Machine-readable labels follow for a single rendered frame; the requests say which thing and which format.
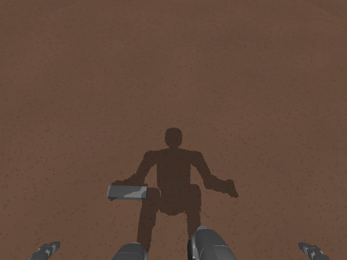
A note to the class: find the carton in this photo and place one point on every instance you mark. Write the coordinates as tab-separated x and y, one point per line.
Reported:
127	192

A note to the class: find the right robot hand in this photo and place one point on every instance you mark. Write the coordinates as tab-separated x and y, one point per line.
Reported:
313	252

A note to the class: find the left robot hand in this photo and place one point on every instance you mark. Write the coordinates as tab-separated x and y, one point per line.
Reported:
45	251

